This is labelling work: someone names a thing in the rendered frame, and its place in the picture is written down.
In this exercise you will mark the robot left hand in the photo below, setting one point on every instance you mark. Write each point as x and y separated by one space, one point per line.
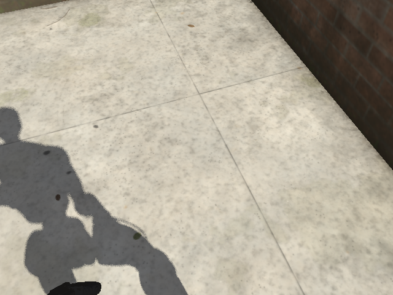
79 288

